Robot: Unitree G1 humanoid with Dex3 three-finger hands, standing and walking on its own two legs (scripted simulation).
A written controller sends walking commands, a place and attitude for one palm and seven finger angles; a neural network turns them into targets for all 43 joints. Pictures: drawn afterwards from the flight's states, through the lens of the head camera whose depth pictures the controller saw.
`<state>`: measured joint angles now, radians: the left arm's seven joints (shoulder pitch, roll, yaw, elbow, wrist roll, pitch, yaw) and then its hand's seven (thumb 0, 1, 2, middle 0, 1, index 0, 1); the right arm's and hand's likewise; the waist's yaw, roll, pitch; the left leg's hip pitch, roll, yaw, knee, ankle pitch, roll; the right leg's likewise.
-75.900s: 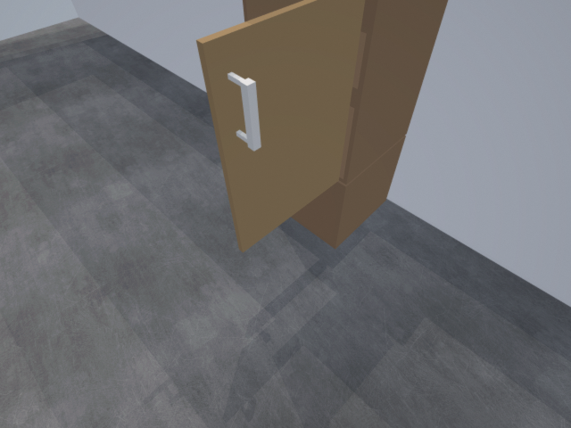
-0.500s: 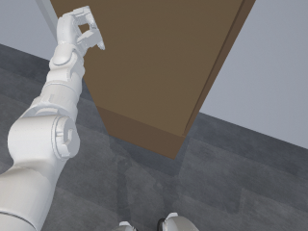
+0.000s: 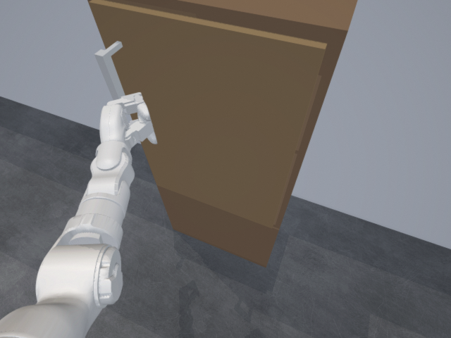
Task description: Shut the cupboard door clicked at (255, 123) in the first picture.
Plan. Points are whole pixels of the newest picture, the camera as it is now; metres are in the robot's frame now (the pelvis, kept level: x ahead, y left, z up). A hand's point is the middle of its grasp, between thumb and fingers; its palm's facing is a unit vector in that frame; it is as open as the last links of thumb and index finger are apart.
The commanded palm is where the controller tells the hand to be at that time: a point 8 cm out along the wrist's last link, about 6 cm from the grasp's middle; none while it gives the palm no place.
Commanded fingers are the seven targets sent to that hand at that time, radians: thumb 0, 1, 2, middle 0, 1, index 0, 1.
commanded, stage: pull the fist back off the door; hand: left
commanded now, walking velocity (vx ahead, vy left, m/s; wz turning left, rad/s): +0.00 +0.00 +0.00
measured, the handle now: (120, 79) +0.60 +0.20 +0.13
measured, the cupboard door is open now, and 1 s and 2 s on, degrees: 0 0 0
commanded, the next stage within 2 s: draw the hand back to the body in 0.22 s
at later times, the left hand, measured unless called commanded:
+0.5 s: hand (147, 131) +0.43 +0.12 +0.14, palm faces +0.10 -0.99 +0.02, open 3.1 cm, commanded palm +0.38 +0.17 +0.15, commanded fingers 0.00 0.90 0.90 -1.30 -1.50 -1.30 -1.50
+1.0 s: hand (72, 208) +0.28 +0.20 +0.15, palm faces +0.18 -0.97 -0.18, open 3.1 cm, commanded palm +0.25 +0.25 +0.17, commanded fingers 0.00 0.90 0.90 -0.92 -1.08 -0.92 -1.08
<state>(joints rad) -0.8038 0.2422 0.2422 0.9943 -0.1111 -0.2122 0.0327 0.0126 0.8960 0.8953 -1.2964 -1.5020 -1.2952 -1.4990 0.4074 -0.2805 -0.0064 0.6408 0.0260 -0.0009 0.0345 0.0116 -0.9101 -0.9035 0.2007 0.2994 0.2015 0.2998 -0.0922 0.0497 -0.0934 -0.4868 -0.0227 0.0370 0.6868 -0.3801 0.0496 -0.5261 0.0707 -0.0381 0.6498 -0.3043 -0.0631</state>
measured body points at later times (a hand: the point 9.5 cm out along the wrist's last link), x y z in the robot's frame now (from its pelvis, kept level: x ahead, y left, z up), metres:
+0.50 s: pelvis -0.01 +0.01 +0.00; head +0.02 -0.01 +0.45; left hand +0.42 +0.17 +0.14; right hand +0.08 -0.23 -0.12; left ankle -0.03 +0.09 -0.72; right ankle +0.01 -0.08 -0.72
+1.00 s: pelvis -0.01 +0.01 +0.02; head -0.03 -0.01 +0.47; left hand +0.27 +0.25 +0.16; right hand +0.21 -0.20 -0.04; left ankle -0.03 +0.09 -0.72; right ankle +0.01 -0.08 -0.72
